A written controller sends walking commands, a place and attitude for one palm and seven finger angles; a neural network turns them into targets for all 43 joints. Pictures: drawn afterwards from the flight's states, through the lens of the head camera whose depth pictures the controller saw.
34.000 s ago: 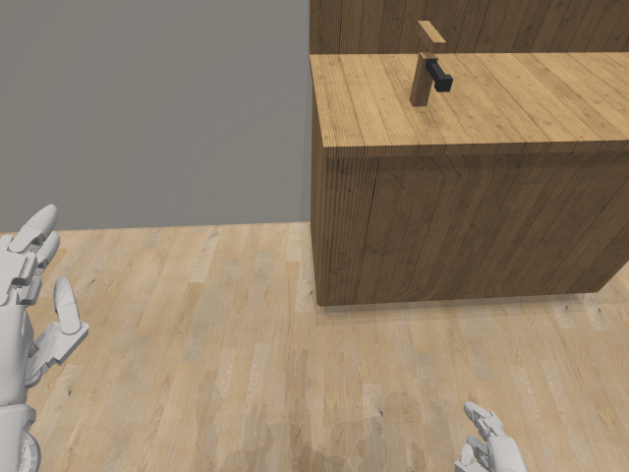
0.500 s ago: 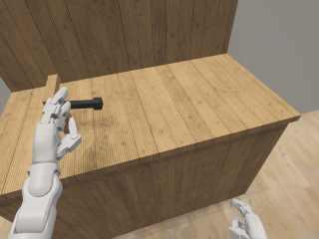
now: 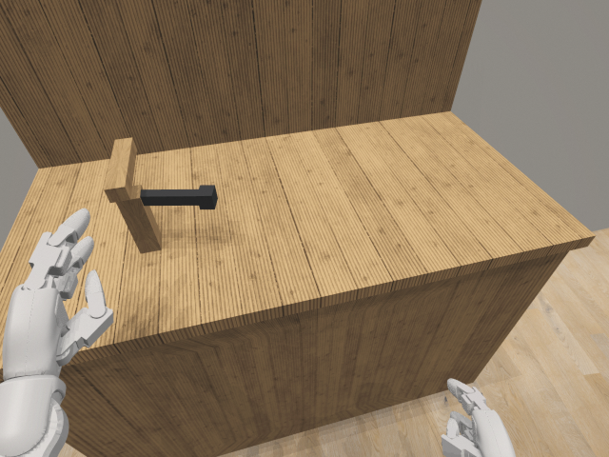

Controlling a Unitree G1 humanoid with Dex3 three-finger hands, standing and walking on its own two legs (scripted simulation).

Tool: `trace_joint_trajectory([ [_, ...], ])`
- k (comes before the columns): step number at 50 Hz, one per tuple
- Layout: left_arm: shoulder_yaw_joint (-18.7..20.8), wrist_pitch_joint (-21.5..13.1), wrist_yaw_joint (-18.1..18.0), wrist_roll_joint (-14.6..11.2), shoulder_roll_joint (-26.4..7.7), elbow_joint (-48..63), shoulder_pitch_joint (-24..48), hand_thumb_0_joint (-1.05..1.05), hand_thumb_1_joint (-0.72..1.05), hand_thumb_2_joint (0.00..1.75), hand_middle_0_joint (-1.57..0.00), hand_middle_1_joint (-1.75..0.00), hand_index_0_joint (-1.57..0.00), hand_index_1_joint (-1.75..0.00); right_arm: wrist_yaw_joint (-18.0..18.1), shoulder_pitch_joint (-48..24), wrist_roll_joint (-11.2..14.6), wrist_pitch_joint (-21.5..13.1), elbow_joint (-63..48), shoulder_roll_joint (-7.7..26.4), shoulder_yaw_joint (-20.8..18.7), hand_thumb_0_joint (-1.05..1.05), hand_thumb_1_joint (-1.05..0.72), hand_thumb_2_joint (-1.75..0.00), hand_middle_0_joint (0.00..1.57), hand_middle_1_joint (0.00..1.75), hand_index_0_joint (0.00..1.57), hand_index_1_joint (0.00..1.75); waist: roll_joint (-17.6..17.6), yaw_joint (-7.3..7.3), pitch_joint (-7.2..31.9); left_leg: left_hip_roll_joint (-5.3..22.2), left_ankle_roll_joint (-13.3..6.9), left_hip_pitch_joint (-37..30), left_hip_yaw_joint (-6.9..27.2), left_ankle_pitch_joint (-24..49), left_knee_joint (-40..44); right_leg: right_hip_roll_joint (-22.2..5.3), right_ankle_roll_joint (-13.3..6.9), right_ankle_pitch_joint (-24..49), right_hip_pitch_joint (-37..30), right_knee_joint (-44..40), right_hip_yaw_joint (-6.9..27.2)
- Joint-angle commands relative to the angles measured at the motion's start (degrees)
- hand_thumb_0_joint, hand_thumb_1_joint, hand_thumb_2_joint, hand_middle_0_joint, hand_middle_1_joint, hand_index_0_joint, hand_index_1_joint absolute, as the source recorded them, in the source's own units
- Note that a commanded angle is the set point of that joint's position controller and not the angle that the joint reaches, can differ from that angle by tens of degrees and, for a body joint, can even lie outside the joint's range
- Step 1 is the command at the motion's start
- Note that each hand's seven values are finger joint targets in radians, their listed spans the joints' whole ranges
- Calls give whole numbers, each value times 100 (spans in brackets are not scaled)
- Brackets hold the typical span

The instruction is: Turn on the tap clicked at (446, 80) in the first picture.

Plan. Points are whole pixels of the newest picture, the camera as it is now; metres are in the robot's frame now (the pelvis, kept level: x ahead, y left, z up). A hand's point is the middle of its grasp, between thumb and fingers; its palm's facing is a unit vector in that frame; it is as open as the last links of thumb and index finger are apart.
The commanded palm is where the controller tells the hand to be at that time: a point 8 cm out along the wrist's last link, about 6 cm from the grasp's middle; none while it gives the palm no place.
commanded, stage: draw the hand back beside the body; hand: left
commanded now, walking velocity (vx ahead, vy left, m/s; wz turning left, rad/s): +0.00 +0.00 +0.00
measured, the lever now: (207, 197) +0.46 +0.22 +0.10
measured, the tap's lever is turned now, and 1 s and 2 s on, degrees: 75 75 75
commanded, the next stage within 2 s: step back with the hand held close in 0.30 s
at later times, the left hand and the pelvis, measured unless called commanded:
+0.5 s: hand (98, 319) +0.19 +0.24 +0.16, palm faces +0.40 -0.85 -0.34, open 7.4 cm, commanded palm +0.15 +0.28 +0.17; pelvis -0.01 -0.01 +0.00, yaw +0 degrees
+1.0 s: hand (76, 360) +0.16 +0.25 +0.15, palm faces +0.35 -0.82 -0.46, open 7.4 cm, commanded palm +0.10 +0.29 +0.17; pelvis -0.06 +0.01 -0.02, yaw -1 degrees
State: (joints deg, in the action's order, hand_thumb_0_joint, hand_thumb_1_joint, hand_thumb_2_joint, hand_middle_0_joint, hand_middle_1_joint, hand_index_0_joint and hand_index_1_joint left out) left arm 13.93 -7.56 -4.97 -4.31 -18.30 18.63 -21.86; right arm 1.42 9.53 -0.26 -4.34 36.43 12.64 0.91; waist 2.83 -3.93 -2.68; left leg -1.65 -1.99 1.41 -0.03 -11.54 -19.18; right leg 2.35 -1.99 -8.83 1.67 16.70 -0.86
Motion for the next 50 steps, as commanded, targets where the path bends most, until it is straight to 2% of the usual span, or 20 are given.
trace_joint_trajectory([
  [1,727,-374,-129,-15,-1059,1549,463,0,90,90,-20,-30,-20,-30,40,-828,29,-367,-947,591,-256,0,-90,-90,20,30,20,30,218,14,593,325,175,159,258,1148,267,-192,-90,555,-89,-141,52],
  [4,583,-349,-137,-6,-950,1469,635,0,90,90,-20,-30,-20,-30,59,-827,36,-403,-915,591,-254,0,-90,-90,20,30,20,30,43,83,449,329,137,167,235,990,222,-211,-67,451,89,-159,69],
  [5,607,-349,-139,-2,-992,1531,737,0,90,90,-20,-30,-20,-30,66,-835,45,-415,-908,613,-253,0,-90,-90,20,30,20,30,199,99,440,313,137,159,249,957,221,-205,-79,418,113,-157,80],
  [7,561,-331,-158,-4,-916,1272,699,0,90,90,-20,-30,-20,-30,89,-832,45,-419,-887,588,-241,0,-90,-90,20,30,20,30,-18,86,290,305,119,268,262,700,250,-212,-63,215,173,-171,52],
  [12,618,-377,-167,-2,-982,1413,691,0,90,90,-20,-30,-20,-30,97,-863,43,-446,-889,568,-236,0,-90,-90,20,30,20,30,116,43,519,281,116,230,260,666,241,-232,-77,211,47,-139,69],
  [14,654,-359,-159,-34,-986,1273,555,0,90,90,-20,-30,-20,-30,96,-878,34,-445,-886,565,-233,0,-90,-90,20,30,20,30,-94,20,433,274,88,303,248,652,234,-238,-64,204,54,-164,76],
  [17,667,-379,-150,-22,-1000,1325,581,0,90,90,-20,-30,-20,-30,92,-901,41,-448,-883,561,-233,0,-90,-90,20,30,20,30,105,22,414,273,93,319,223,643,212,-252,-71,205,56,-176,95],
  [19,682,-374,-148,-35,-998,1267,539,0,90,90,-20,-30,-20,-30,92,-898,43,-447,-880,546,-235,0,-90,-90,20,30,20,30,2,23,369,273,76,320,211,570,206,-258,-62,152,99,-218,104],
  [21,733,-424,-167,-25,-1139,1609,921,0,90,90,-20,-30,-20,-30,100,-932,44,-473,-900,552,-221,0,-90,-90,20,30,20,30,296,34,501,252,82,252,232,538,224,-265,-75,138,51,-211,128],
  [22,1453,-618,-244,-56,-1723,1913,1279,0,90,90,-20,-30,-20,-30,144,-857,137,-374,-1181,553,-111,0,-90,-90,20,30,20,30,67,188,-189,379,-27,724,348,5,8,-528,7,351,798,-440,711],
  [23,1133,-624,-199,-21,-1270,1331,664,0,90,90,-20,-30,-20,-30,145,-776,77,-292,-943,482,-86,0,-90,-90,20,30,20,30,-330,235,-143,344,-50,744,431,-69,-143,-666,21,391,915,-474,729],
  [24,1014,-600,-168,21,-1109,1237,300,0,90,90,-20,-30,-20,-30,126,-682,67,-227,-997,515,-143,0,-90,-90,20,30,20,30,-530,248,94,366,-61,625,420,62,-275,-733,27,539,952,-431,811],
  [27,913,-634,-170,54,-1016,1501,-24,0,90,90,-20,-30,-20,-30,146,-616,71,-133,-1160,602,-239,0,-90,-90,20,30,20,30,-59,258,685,481,-34,586,362,512,-326,-819,37,1062,778,-41,706],
  [31,1051,-607,-255,80,-1150,1834,-352,0,90,90,-20,-30,-20,-30,204,-559,84,-64,-1322,642,-292,0,-90,-90,20,30,20,30,-46,239,1051,626,-31,715,456,944,-290,-750,104,1155,719,384,541],
  [34,1171,-587,-308,96,-1245,1998,-480,0,90,90,-20,-30,-20,-30,221,-500,101,-20,-1376,655,-354,0,-90,-90,20,30,20,30,-359,264,1054,659,-35,970,506,844,-405,-783,113,1113,813,468,601],
  [36,1223,-615,-355,127,-1284,2198,-500,0,90,90,-20,-30,-20,-30,252,-507,93,-23,-1380,647,-364,0,-90,-90,20,30,20,30,-5,261,1136,716,-44,1065,583,849,-348,-739,107,1030,820,670,549],
  [40,1322,-603,-415,162,-1362,2345,-597,0,90,90,-20,-30,-20,-30,269,-487,91,-55,-1415,703,-407,0,-90,-90,20,30,20,30,90,275,1059,781,-75,1419,725,465,-281,-677,116,711,915,847,577],
  [44,1223,-570,-450,186,-1205,2236,-675,0,90,90,-20,-30,-20,-30,269,-392,107,-64,-1404,711,-421,0,-90,-90,20,30,20,30,-204,319,868,815,-120,1902,782,-376,-298,-688,116,284,1004,867,641],
  [47,1166,-578,-489,219,-1169,2357,-607,0,90,90,-20,-30,-20,-30,261,-360,118,-80,-1381,721,-416,0,-90,-90,20,30,20,30,-109,363,782,785,-136,2035,815,-985,-391,-756,54,-125,1253,798,740],
  [50,1308,-589,-540,239,-1340,2543,-535,0,90,90,-20,-30,-20,-30,273,-329,103,-100,-1362,737,-422,0,-90,-90,20,30,20,30,-221,395,795,749,-146,2118,870,-1324,-467,-810,3,-504,1423,720,849],
])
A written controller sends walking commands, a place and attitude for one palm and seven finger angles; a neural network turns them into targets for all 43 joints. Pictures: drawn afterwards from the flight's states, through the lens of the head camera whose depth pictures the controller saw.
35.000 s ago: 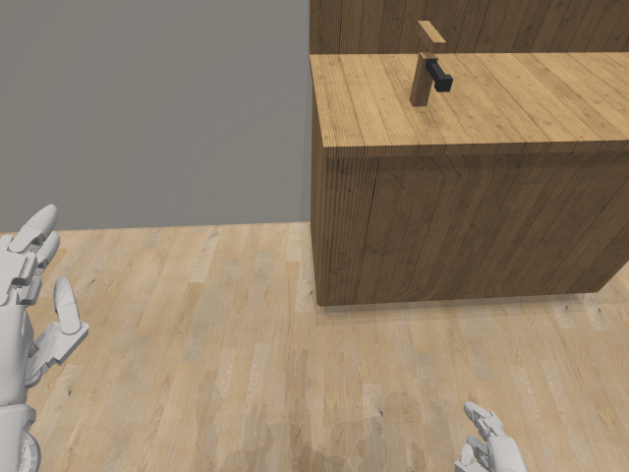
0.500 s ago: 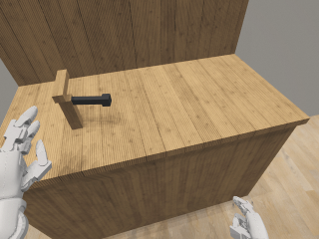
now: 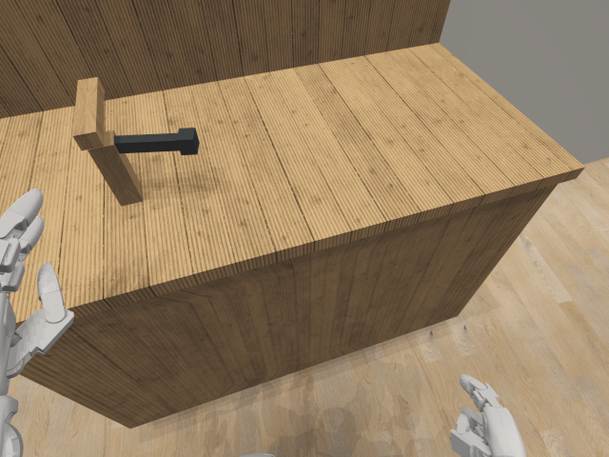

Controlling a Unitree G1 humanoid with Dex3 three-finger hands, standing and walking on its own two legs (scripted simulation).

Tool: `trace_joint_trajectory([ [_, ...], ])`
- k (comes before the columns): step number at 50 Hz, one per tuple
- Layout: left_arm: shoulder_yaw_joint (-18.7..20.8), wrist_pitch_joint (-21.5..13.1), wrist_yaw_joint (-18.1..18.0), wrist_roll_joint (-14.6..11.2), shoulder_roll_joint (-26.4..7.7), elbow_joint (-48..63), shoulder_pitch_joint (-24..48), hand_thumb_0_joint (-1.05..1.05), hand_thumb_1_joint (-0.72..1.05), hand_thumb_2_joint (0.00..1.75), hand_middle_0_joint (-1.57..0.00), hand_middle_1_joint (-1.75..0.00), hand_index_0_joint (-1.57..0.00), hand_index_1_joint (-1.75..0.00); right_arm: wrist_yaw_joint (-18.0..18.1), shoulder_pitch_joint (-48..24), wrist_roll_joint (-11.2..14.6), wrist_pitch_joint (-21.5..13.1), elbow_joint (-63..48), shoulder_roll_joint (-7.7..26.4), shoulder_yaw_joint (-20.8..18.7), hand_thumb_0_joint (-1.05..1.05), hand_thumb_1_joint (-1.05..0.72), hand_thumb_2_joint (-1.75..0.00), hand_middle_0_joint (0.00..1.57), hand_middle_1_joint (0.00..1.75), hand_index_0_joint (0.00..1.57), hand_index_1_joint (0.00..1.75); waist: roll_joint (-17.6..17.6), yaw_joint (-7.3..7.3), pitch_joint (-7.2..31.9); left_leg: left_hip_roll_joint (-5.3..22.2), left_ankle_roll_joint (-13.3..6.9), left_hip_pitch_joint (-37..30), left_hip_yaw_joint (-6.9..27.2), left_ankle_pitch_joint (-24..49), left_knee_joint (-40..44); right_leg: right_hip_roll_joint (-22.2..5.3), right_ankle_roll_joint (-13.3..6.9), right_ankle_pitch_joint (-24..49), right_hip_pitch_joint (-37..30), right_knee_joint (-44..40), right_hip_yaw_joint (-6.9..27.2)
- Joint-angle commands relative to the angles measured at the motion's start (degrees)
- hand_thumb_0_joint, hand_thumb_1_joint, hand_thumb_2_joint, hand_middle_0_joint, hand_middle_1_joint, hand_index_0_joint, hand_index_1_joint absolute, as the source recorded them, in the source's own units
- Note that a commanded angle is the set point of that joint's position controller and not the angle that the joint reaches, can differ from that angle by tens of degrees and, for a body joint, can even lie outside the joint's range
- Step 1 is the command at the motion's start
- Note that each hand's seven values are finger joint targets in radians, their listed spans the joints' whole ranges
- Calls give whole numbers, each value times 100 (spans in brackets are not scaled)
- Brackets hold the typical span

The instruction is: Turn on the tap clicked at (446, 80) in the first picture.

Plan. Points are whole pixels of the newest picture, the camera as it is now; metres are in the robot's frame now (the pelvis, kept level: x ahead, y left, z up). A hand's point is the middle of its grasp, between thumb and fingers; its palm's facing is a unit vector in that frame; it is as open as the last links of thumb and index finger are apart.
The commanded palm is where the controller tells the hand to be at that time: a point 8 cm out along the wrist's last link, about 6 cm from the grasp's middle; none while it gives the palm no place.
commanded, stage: step back with the hand held close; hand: left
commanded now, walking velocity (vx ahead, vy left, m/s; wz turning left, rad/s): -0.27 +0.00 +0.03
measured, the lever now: (188, 141) +0.51 +0.22 +0.12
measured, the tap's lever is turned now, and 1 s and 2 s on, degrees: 75 75 75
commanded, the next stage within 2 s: stop stepping back and stand still in 0.72 s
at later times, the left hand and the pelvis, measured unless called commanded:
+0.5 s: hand (43, 383) +0.15 +0.23 +0.16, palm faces +0.35 -0.84 -0.41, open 7.4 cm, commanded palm +0.09 +0.29 +0.18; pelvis -0.05 +0.00 -0.01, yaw +4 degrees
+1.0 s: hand out of the picture +0.03 +0.20 +0.16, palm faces +0.29 -0.85 -0.45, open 7.4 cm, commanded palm -0.02 +0.26 +0.18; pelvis -0.18 -0.02 +0.00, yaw +0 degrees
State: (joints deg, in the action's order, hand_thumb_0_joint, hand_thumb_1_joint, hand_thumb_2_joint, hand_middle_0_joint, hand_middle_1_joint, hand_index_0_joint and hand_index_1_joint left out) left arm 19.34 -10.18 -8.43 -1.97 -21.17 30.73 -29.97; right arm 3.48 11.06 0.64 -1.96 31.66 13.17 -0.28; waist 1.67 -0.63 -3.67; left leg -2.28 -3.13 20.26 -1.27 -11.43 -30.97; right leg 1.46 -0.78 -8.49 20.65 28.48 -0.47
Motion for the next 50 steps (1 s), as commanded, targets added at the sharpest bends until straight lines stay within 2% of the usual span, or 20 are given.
trace_joint_trajectory([
  [1,687,-333,-208,8,-940,1317,271,0,90,90,-20,-30,-20,-30,72,-471,23,-348,-872,646,-279,0,-90,-90,20,30,20,30,-8,67,887,848,-41,281,1002,-1447,703,-720,-108,-628,-431,-391,765],
  [6,821,-376,-257,123,-931,1374,339,0,90,90,-20,-30,-20,-30,107,-503,-23,-403,-870,667,-248,0,-90,-90,20,30,20,30,598,14,896,1287,-257,1349,1545,-2134,1577,-226,119,-378,-1362,624,380],
  [11,720,-320,-190,161,-780,1238,429,0,90,90,-20,-30,-20,-30,70,-471,-27,-446,-833,613,-265,0,-90,-90,20,30,20,30,314,15,865,1377,-308,1293,1428,-1555,1279,-215,115,-153,-1339,855,449],
  [13,692,-297,-162,140,-820,1193,492,0,90,90,-20,-30,-20,-30,34,-498,-38,-396,-848,625,-270,0,-90,-90,20,30,20,30,-222,43,650,1010,-184,1425,1088,-1947,646,-579,-30,-124,-974,221,961],
  [15,750,-283,-183,88,-999,1419,595,0,90,90,-20,-30,-20,-30,-23,-344,-30,-317,-755,566,-341,0,-90,-90,20,30,20,30,-981,116,770,439,116,814,627,-1818,-789,-1479,-549,-661,-165,-951,2155],
  [16,628,-258,-198,16,-932,1482,554,0,90,90,-20,-30,-20,-30,-85,-271,-21,-279,-638,415,-284,0,-90,-90,20,30,20,30,-1267,169,984,243,266,174,364,-1316,-1677,-2027,-831,-332,207,-1302,2358],
  [18,702,-280,-188,-44,-995,1666,239,0,90,90,-20,-30,-20,-30,-148,-386,-17,-273,-689,320,-254,0,-90,-90,20,30,20,30,-990,167,1356,284,303,67,406,-1516,-2404,-2217,-976,1010,-89,-1054,1930],
  [21,958,-291,-208,-45,-1077,1635,-254,0,90,90,-20,-30,-20,-30,-105,-432,-34,-187,-703,262,-210,0,-90,-90,20,30,20,30,-709,156,1382,420,311,32,252,-1261,-1067,-1858,-660,1898,-522,-505,1394],
  [23,980,-357,-208,-83,-1113,1785,-194,0,90,90,-20,-30,-20,-30,-69,-367,-58,-181,-663,366,-254,0,-90,-90,20,30,20,30,-476,183,1315,546,191,-276,241,-770,293,-1395,-260,999,-328,-282,1113],
  [25,995,-440,-232,-59,-1151,2141,89,0,90,90,-20,-30,-20,-30,39,-490,-73,-334,-742,634,-348,0,-90,-90,20,30,20,30,1162,100,1122,1718,-264,-55,1464,253,1132,-265,217,-9,-78,845,243],
  [27,1097,-440,-286,-32,-1101,2002,167,0,90,90,-20,-30,-20,-30,62,-362,-120,-604,-670,450,-358,0,-90,-90,20,30,20,30,1487,166,1151,2320,-588,274,1652,802,1505,43,219,-1739,313,3112,315],
  [29,896,-326,-269,-93,-869,1727,355,0,90,90,-20,-30,-20,-30,14,-252,-98,-778,-420,475,-411,0,-90,-90,20,30,20,30,675,111,1093,2150,-521,-1002,1099,3048,807,-52,219,-1829,1077,2930,451],
  [31,609,-236,-244,-64,-662,1615,527,0,90,90,-20,-30,-20,-30,-28,-304,-73,-863,-351,494,-376,0,-90,-90,20,30,20,30,832,55,1179,2071,-366,-1521,866,3505,686,-135,248,-1723,882,1977,294],
  [36,310,-81,-83,-9,-576,1372,721,0,90,90,-20,-30,-20,-30,-113,-683,-75,-728,-503,548,-237,0,-90,-90,20,30,20,30,602,-55,915,1676,29,-546,653,1026,522,-121,230,-69,-588,-583,128],
  [37,428,-122,-53,5,-751,1425,753,0,90,90,-20,-30,-20,-30,-120,-747,-63,-694,-582,535,-233,0,-90,-90,20,30,20,30,11,-64,828,1318,221,-308,318,136,-9,-417,138,874,-605,-1117,333],
  [38,599,-187,-54,-17,-1086,1510,847,0,90,90,-20,-30,-20,-30,-116,-792,-53,-628,-662,345,-185,0,-90,-90,20,30,20,30,-1139,20,847,751,490,175,-232,-1066,-850,-1385,-219,1734,-486,-1192,1279],
  [39,680,-155,-59,-66,-1086,1468,572,0,90,90,-20,-30,-20,-30,-97,-615,54,-577,-684,369,-373,0,-90,-90,20,30,20,30,-2059,-105,1310,215,555,365,-29,-1629,-2489,-2086,-640,1925,-375,-1470,2085],
  [42,921,-147,-88,-103,-1034,1598,-370,0,90,90,-20,-30,-20,-30,-116,-598,2,-365,-795,63,-178,0,-90,-90,20,30,20,30,-696,125,1683,410,554,674,377,-1364,-3052,-1871,-777,2064,-879,-734,1491],
  [48,896,-51,-313,-81,-979,1406,-183,0,90,90,-20,-30,-20,-30,38,-261,26,-386,-790,443,-238,0,-90,-90,20,30,20,30,-862,281,1235,309,117,-919,-61,-1148,416,-1253,-303,-1476,-275,-954,1308],
  [50,755,-120,-282,-127,-937,1475,29,0,90,90,-20,-30,-20,-30,93,-240,31,-542,-881,766,-341,0,-90,-90,20,30,20,30,682,211,867,1113,-248,-838,889,-1208,1662,-369,-10,-1294,-386,192,625],
])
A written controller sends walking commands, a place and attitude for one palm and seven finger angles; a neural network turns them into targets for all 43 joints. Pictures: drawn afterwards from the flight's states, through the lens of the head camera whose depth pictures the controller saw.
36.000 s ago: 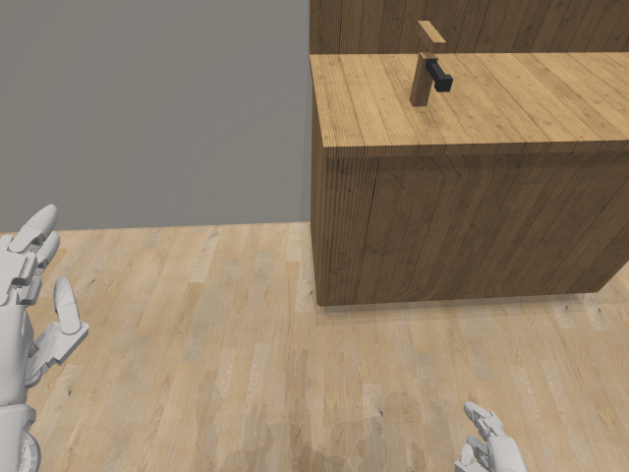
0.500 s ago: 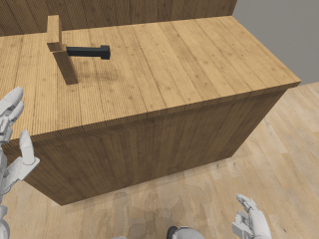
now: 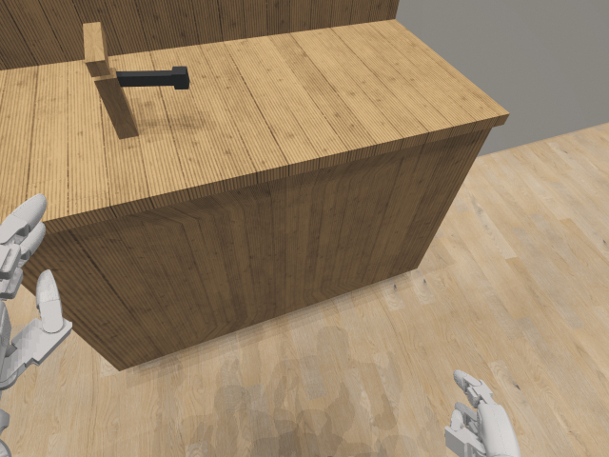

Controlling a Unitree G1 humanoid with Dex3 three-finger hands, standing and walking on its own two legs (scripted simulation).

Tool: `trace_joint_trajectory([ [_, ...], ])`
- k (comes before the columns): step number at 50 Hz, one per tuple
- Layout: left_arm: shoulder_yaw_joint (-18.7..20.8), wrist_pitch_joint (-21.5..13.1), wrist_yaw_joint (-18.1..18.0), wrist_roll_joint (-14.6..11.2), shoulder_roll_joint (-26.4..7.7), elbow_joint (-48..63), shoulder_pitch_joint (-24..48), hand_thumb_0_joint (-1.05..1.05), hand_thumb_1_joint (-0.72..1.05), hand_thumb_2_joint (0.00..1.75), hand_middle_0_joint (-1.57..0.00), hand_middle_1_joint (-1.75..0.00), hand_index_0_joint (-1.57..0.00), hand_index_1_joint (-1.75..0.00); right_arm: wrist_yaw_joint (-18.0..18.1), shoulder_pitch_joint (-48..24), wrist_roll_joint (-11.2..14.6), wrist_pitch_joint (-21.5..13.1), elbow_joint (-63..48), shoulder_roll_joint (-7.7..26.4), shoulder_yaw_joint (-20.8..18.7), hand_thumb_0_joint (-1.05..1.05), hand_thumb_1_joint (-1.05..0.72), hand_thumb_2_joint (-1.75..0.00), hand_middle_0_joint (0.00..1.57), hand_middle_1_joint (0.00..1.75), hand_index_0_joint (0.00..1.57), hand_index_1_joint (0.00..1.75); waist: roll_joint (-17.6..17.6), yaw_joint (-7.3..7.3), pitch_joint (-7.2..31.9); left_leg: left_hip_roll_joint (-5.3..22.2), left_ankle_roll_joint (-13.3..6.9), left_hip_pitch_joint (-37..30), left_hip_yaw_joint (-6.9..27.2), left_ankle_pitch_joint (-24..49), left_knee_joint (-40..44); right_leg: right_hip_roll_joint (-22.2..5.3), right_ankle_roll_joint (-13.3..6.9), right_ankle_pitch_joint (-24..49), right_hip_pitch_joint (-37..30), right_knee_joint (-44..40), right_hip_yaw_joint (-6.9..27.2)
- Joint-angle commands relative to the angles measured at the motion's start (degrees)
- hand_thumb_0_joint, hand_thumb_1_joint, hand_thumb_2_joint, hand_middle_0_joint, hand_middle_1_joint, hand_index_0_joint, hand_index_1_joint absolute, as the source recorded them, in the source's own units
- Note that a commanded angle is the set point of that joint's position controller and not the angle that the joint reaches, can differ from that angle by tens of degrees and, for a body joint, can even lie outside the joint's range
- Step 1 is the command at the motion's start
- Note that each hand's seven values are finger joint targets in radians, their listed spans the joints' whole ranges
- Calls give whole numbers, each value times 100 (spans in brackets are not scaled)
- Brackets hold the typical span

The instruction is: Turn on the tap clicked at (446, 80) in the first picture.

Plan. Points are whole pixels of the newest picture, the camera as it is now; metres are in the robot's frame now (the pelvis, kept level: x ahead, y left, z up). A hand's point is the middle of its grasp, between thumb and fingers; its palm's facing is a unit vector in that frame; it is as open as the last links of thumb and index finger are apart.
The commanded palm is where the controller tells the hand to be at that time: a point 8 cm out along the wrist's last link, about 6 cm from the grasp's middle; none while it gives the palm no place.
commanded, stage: stop stepping back and stand still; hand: left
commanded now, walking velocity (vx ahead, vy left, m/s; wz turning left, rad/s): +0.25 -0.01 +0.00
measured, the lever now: (180, 77) +0.69 +0.23 +0.12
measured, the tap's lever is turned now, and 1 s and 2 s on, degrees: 75 75 75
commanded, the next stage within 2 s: stand and check the lever's angle in 1.00 s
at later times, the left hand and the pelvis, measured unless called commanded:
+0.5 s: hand out of the picture +0.16 +0.25 +0.17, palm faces +0.44 -0.80 -0.40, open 7.4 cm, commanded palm +0.11 +0.28 +0.18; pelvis -0.04 +0.00 +0.00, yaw +2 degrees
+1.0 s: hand (47, 352) +0.19 +0.22 +0.16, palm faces +0.39 -0.83 -0.39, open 7.4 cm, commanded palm +0.13 +0.27 +0.18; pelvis -0.02 -0.02 +0.01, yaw +1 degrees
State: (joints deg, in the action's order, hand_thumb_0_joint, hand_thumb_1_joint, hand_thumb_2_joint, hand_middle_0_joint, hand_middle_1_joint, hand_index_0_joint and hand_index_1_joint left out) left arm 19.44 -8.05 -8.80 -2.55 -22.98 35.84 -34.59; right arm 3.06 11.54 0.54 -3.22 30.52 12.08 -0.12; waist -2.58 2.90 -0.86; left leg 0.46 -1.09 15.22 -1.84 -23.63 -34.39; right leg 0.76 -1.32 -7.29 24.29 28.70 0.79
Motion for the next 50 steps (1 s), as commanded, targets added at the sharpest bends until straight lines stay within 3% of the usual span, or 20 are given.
trace_joint_trajectory([
  [1,771,-338,-216,-42,-800,1049,583,0,90,90,-20,-30,-20,-30,126,-319,100,-457,-753,939,-375,0,-90,-90,20,30,20,30,1667,-217,604,1303,-624,-539,1353,702,1968,68,195,-1175,-466,1028,-67],
  [3,773,-278,-234,10,-813,780,777,0,90,90,-20,-30,-20,-30,127,-378,66,-572,-513,689,-280,0,-90,-90,20,30,20,30,1846,-79,53,1387,-793,327,1752,-312,2408,29,265,-1600,-157,1904,-73],
  [7,381,-262,-138,78,-447,219,912,0,90,90,-20,-30,-20,-30,39,-369,35,-699,-283,857,-270,0,-90,-90,20,30,20,30,612,-277,-188,887,-500,780,930,-241,1153,-11,202,-869,-1514,-385,-192],
  [8,312,-296,-88,98,-453,235,1090,0,90,90,-20,-30,-20,-30,31,-431,11,-673,-292,883,-316,0,-90,-90,20,30,20,30,52,-241,-132,495,-359,1004,598,-451,471,-297,61,-941,-1742,-873,327],
  [10,398,-333,-32,131,-642,460,1421,0,90,90,-20,-30,-20,-30,-7,-476,24,-610,-358,752,-385,0,-90,-90,20,30,20,30,-851,-191,223,-105,-108,988,95,-553,-1350,-1708,-549,-2965,-1276,-1930,2649],
  [11,444,-342,-36,70,-674,365,1320,0,90,90,-20,-30,-20,-30,-4,-307,23,-572,-203,704,-406,0,-90,-90,20,30,20,30,-699,-142,253,-30,-76,834,183,-368,-1851,-1747,-649,-3229,-977,-2054,2735],
  [14,639,-328,-108,24,-843,577,1210,0,90,90,-20,-30,-20,-30,11,-378,-34,-491,-188,492,-220,0,-90,-90,20,30,20,30,-439,-98,351,123,-129,-246,9,-290,-803,-1459,-673,-2917,-92,-1585,1570],
  [16,602,-323,-153,6,-774,729,1162,0,90,90,-20,-30,-20,-30,84,-408,-61,-457,-237,575,-161,0,-90,-90,20,30,20,30,303,-48,317,143,-203,-934,103,-499,712,-912,-409,-3116,316,-668,910],
  [18,656,-330,-225,34,-760,932,1357,0,90,90,-20,-30,-20,-30,104,-452,-78,-533,-331,755,-171,0,-90,-90,20,30,20,30,2137,-92,101,1662,-904,-397,2398,-2216,2602,401,147,-2163,495,2169,-337],
  [19,794,-326,-240,98,-931,868,1667,0,90,90,-20,-30,-20,-30,98,-436,-46,-604,-307,605,-191,0,-90,-90,20,30,20,30,1734,-61,-122,1951,-1196,246,2824,-2289,2877,177,154,-1885,553,3232,117],
  [21,676,-227,-179,76,-752,107,1298,0,90,90,-20,-30,-20,-30,24,-452,-1,-687,-159,546,-160,0,-90,-90,20,30,20,30,746,-164,-394,1797,-1093,355,2356,-1501,2620,-205,153,-1625,737,3054,280],
  [23,456,-161,-134,37,-512,-82,1035,0,90,90,-20,-30,-20,-30,-2,-489,56,-682,-164,513,-90,0,-90,-90,20,30,20,30,966,-237,-211,1461,-752,257,1377,-650,2240,-273,169,-1675,-159,1319,-129],
  [26,227,-159,-56,69,-350,-30,1132,0,90,90,-20,-30,-20,-30,15,-526,11,-652,-306,665,-108,0,-90,-90,20,30,20,30,929,-247,-38,840,-376,634,576,-281,1219,-22,120,-773,-1609,-564,-393],
  [28,351,-211,-13,60,-547,-7,1403,0,90,90,-20,-30,-20,-30,5,-544,-19,-630,-328,642,-176,0,-90,-90,20,30,20,30,-370,-173,72,285,-124,854,67,52,-14,-867,-320,-889,-1553,-1158,1070],
  [30,447,-187,-42,46,-725,375,1739,0,90,90,-20,-30,-20,-30,-26,-535,33,-605,-272,538,-239,0,-90,-90,20,30,20,30,-853,-162,363,128,-33,428,6,78,-751,-1504,-602,-1950,-1062,-1608,1976],
  [32,592,-186,-104,10,-776,582,1405,0,90,90,-20,-30,-20,-30,-31,-535,13,-568,-276,505,-193,0,-90,-90,20,30,20,30,-327,-180,471,230,-54,33,107,472,-74,-1472,-649,-975,-1158,-1251,1514],
  [36,742,-335,-193,-30,-768,970,925,0,90,90,-20,-30,-20,-30,65,-767,-9,-514,-460,549,-165,0,-90,-90,20,30,20,30,1182,-272,622,797,-176,-642,765,2307,1359,-344,21,197,-1272,37,120],
  [38,703,-336,-197,0,-680,686,870,0,90,90,-20,-30,-20,-30,69,-759,24,-501,-472,561,-183,0,-90,-90,20,30,20,30,974,-293,538,844,-201,-457,700,2715,1235,-250,114,470,-1477,3,-78],
  [41,620,-354,-142,-40,-544,343,760,0,90,90,-20,-30,-20,-30,57,-646,57,-512,-488,631,-275,0,-90,-90,20,30,20,30,246,-230,703,589,-53,-449,398,2611,845,-459,28,1307,-1808,-313,240],
  [50,657,-369,-152,-57,-690,637,791,0,90,90,-20,-30,-20,-30,76,-721,20,-443,-600,662,-295,0,-90,-90,20,30,20,30,468,-245,762,460,-19,-535,303,2191,981,-571,-33,1155,-1834,-605,428],
])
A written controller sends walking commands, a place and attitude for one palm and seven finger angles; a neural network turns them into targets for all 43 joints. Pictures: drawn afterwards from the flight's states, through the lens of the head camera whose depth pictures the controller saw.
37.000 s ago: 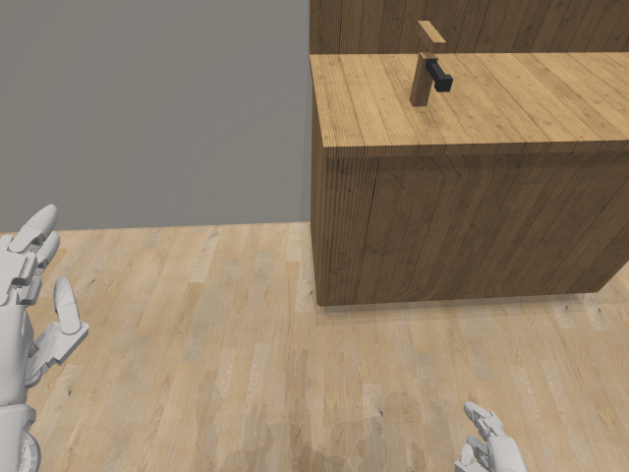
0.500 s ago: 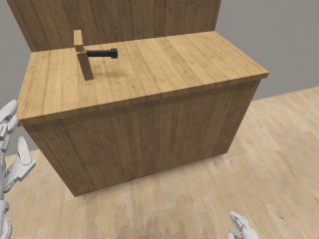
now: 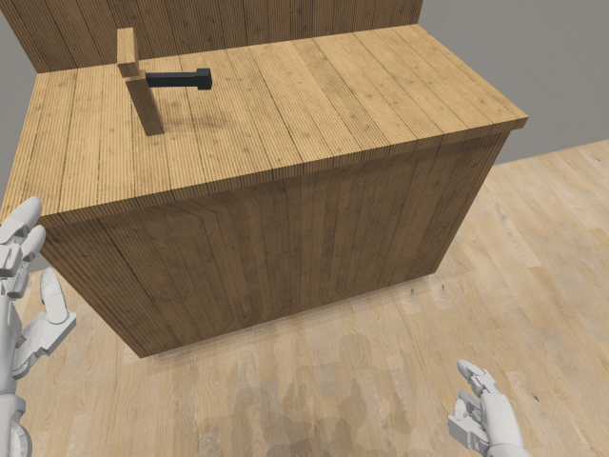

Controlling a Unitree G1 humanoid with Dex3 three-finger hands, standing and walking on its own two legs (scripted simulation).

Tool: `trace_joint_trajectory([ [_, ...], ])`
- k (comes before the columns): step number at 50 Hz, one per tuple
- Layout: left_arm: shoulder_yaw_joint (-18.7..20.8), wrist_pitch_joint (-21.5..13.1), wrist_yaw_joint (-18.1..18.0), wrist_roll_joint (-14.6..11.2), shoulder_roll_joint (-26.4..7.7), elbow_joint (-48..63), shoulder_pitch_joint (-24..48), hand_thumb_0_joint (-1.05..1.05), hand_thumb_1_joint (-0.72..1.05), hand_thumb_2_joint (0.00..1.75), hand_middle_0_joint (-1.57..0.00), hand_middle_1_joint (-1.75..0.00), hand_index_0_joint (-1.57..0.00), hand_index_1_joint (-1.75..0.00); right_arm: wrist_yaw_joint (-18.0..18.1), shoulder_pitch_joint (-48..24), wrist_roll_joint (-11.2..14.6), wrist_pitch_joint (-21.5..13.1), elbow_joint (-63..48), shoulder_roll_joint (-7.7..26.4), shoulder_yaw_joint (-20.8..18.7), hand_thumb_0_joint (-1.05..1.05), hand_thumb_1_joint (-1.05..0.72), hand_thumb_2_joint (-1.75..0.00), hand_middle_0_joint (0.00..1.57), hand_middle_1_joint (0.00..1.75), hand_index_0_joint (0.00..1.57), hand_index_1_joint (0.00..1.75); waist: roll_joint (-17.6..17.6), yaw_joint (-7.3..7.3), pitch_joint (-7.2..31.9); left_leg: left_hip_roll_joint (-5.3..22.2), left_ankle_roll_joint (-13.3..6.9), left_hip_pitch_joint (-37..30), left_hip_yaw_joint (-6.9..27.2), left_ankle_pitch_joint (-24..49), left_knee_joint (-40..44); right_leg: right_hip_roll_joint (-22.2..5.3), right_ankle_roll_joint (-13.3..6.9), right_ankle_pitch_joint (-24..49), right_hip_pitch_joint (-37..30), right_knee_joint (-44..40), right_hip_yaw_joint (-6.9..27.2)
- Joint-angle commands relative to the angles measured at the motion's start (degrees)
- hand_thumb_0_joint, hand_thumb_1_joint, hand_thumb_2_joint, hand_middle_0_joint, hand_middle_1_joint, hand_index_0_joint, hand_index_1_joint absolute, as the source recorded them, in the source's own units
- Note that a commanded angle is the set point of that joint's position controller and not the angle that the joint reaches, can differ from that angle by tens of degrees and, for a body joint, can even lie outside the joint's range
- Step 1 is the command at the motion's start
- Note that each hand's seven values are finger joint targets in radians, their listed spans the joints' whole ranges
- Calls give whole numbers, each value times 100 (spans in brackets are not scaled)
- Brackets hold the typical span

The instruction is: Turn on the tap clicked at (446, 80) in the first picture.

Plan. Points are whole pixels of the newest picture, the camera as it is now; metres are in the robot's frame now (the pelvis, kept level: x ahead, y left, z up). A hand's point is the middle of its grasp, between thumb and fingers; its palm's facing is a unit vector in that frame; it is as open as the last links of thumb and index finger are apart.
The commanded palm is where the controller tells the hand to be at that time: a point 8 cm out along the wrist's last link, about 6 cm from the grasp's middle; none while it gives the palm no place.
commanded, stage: stand and check the lever's angle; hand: left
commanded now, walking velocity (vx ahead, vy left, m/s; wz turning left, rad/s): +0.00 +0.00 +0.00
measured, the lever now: (204, 79) +0.72 +0.23 +0.11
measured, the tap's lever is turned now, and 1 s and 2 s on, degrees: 75 75 75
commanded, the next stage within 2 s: stand and wait in 0.28 s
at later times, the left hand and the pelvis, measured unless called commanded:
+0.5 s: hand (47, 324) +0.21 +0.25 +0.15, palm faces +0.38 -0.85 -0.38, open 7.4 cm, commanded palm +0.15 +0.30 +0.18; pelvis -0.01 +0.02 +0.00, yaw +0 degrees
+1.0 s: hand (34, 326) +0.21 +0.27 +0.15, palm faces +0.38 -0.85 -0.37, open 7.4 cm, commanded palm +0.15 +0.30 +0.18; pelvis -0.01 +0.03 +0.00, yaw +0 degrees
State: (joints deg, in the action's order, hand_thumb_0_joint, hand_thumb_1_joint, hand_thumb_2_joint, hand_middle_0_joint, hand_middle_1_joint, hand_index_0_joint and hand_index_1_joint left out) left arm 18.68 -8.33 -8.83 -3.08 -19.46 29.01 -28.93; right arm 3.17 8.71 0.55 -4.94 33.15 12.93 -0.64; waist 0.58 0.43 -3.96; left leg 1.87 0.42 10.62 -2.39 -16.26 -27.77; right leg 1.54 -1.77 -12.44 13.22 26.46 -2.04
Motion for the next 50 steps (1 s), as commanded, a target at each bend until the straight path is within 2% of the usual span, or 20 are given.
trace_joint_trajectory([
  [1,709,-339,-151,-8,-1020,1282,203,0,90,90,-20,-30,-20,-30,72,-444,11,-264,-863,544,-217,0,-90,-90,20,30,20,30,207,-4,1025,327,-170,-68,363,1446,340,-642,25,1657,-698,-403,697],
  [5,714,-320,-157,-6,-1041,1295,313,0,90,90,-20,-30,-20,-30,94,-469,2,-254,-878,553,-215,0,-90,-90,20,30,20,30,218,-19,1036,334,-168,-135,380,1408,458,-577,45,1497,-664,-455,639],
  [6,653,-311,-153,-16,-969,1196,300,0,90,90,-20,-30,-20,-30,95,-448,3,-253,-872,550,-193,0,-90,-90,20,30,20,30,144,-21,932,347,-161,-59,420,1388,509,-548,62,1436,-651,-471,602],
  [8,635,-295,-142,-22,-929,1075,274,0,90,90,-20,-30,-20,-30,89,-439,2,-241,-862,552,-196,0,-90,-90,20,30,20,30,31,-29,985,324,-169,-76,387,1248,516,-538,79,1344,-665,-550,622],
  [10,581,-275,-126,-14,-903,1090,336,0,90,90,-20,-30,-20,-30,90,-470,-10,-238,-865,565,-193,0,-90,-90,20,30,20,30,170,-21,919,293,-161,-29,396,1079,555,-553,65,1157,-595,-635,652],
  [13,542,-267,-130,-8,-891,1021,399,0,90,90,-20,-30,-20,-30,89,-459,-9,-236,-847,563,-180,0,-90,-90,20,30,20,30,15,-33,888,297,-172,25,410,868,628,-513,90,929,-567,-710,630],
  [15,612,-274,-139,6,-993,1137,444,0,90,90,-20,-30,-20,-30,100,-487,-22,-247,-853,566,-185,0,-90,-90,20,30,20,30,162,-41,977,298,-174,-33,407,988,672,-511,79,1030,-621,-656,589],
  [17,581,-286,-147,7,-940,1133,420,0,90,90,-20,-30,-20,-30,102,-465,-27,-257,-839,557,-166,0,-90,-90,20,30,20,30,238,-57,966,332,-170,8,439,957,769,-462,105,970,-640,-606,516],
  [19,570,-271,-149,3,-926,1052,376,0,90,90,-20,-30,-20,-30,103,-471,-26,-254,-841,550,-162,0,-90,-90,20,30,20,30,93,-61,907,312,-176,78,440,846,767,-455,119,916,-621,-661,515],
  [23,602,-294,-150,2,-933,1066,367,0,90,90,-20,-30,-20,-30,103,-453,-31,-265,-818,557,-178,0,-90,-90,20,30,20,30,105,-54,955,301,-165,57,423,886,754,-463,108,988,-643,-666,538],
  [27,568,-312,-150,14,-911,1126,399,0,90,90,-20,-30,-20,-30,107,-459,-40,-288,-810,574,-169,0,-90,-90,20,30,20,30,338,-67,913,332,-144,95,479,929,867,-408,116,961,-644,-573,455],
  [32,576,-321,-152,23,-903,1060,380,0,90,90,-20,-30,-20,-30,115,-467,-44,-297,-800,564,-170,0,-90,-90,20,30,20,30,249,-66,890,336,-150,122,465,825,887,-393,130,946,-605,-578,454],
  [33,563,-315,-148,17,-879,1028,359,0,90,90,-20,-30,-20,-30,117,-459,-41,-291,-801,561,-175,0,-90,-90,20,30,20,30,137,-62,900,330,-148,116,449,824,863,-401,133,973,-610,-595,455],
  [37,576,-328,-150,27,-892,1060,386,0,90,90,-20,-30,-20,-30,119,-455,-47,-297,-796,571,-179,0,-90,-90,20,30,20,30,289,-69,959,327,-130,108,450,962,866,-397,124,1068,-680,-545,445],
  [39,556,-316,-140,13,-877,1020,370,0,90,90,-20,-30,-20,-30,114,-469,-38,-286,-803,561,-184,0,-90,-90,20,30,20,30,82,-64,959,296,-138,101,405,913,786,-427,127,1106,-672,-623,491],
  [44,582,-312,-142,10,-905,1033,417,0,90,90,-20,-30,-20,-30,109,-470,-44,-270,-800,571,-183,0,-90,-90,20,30,20,30,178,-59,932,274,-127,142,425,821,804,-436,106,1015,-665,-676,523],
  [46,572,-313,-145,17,-921,1104,490,0,90,90,-20,-30,-20,-30,117,-502,-49,-274,-802,566,-168,0,-90,-90,20,30,20,30,320,-61,865,286,-121,167,445,745,872,-417,117,917,-622,-657,493],
  [50,609,-319,-152,25,-959,1184,505,0,90,90,-20,-30,-20,-30,125,-492,-50,-285,-815,579,-185,0,-90,-90,20,30,20,30,319,-62,999,288,-114,81,453,960,853,-402,112,1078,-697,-581,444],
])
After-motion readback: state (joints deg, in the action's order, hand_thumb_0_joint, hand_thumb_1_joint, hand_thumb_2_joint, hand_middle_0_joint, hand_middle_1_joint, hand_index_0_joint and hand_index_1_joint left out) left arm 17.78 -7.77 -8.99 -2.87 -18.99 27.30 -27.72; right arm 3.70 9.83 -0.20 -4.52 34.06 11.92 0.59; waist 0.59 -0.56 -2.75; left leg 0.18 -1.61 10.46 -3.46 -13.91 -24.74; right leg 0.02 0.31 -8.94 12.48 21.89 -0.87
